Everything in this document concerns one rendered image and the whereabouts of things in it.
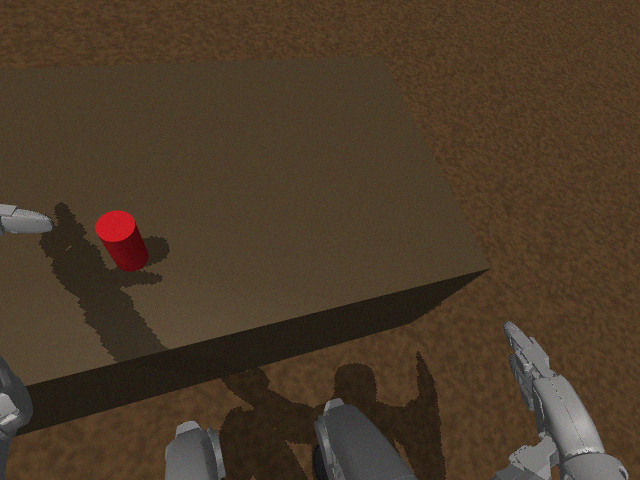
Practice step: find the right robot hand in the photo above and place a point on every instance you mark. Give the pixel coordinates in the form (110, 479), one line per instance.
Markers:
(564, 426)

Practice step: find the left robot hand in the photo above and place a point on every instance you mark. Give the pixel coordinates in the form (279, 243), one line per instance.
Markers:
(17, 220)

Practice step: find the right robot arm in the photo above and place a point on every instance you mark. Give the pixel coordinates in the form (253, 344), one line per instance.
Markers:
(593, 466)

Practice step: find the can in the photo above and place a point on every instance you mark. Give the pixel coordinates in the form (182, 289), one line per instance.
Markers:
(119, 233)

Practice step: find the left robot arm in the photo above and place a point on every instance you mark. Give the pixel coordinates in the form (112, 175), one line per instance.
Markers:
(16, 410)

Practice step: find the right robot foot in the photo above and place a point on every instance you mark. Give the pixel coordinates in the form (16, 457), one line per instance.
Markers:
(319, 466)

